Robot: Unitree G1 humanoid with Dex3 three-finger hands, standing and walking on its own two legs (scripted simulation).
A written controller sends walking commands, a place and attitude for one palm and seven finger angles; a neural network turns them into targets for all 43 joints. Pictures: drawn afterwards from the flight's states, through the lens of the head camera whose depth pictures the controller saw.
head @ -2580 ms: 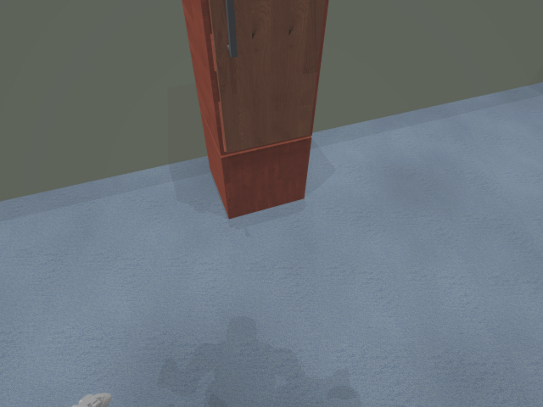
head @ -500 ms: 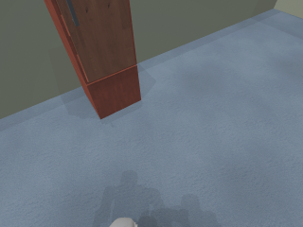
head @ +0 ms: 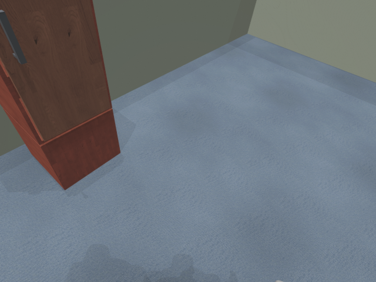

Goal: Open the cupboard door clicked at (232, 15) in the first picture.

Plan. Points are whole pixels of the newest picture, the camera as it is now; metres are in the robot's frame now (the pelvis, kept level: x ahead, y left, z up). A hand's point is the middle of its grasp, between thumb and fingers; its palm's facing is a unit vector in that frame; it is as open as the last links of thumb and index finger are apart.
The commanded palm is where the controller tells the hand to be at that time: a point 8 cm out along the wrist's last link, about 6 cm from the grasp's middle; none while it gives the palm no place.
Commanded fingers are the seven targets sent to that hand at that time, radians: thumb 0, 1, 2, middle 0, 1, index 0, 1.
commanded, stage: walk to a spot facing it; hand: left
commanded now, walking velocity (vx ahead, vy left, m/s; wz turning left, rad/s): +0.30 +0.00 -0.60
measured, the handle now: (9, 36) +0.71 +0.66 +0.13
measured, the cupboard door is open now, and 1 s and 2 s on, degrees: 0 0 0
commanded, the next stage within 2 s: turn to face it in 1.48 s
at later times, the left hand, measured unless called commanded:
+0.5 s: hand (164, 211) +0.36 +0.10 -0.19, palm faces -0.37 -0.92 -0.09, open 7.4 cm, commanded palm none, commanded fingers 0.00 0.90 0.90 -0.20 -0.30 -0.20 -0.30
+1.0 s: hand (157, 167) +0.52 +0.15 -0.19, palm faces -0.43 -0.87 -0.25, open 7.4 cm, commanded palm none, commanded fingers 0.00 0.90 0.90 -0.20 -0.30 -0.20 -0.30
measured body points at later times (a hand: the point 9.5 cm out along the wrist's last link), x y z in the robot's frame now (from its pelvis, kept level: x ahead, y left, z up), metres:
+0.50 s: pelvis +0.18 -0.01 -0.02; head +0.24 -0.01 +0.42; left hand +0.38 +0.14 -0.18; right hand -0.03 -0.15 -0.14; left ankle +0.01 +0.09 -0.72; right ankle +0.25 -0.10 -0.73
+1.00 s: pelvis +0.41 -0.04 -0.02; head +0.44 -0.04 +0.43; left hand +0.54 +0.19 -0.17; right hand +0.43 -0.31 -0.13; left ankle +0.53 +0.03 -0.74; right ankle +0.26 -0.09 -0.70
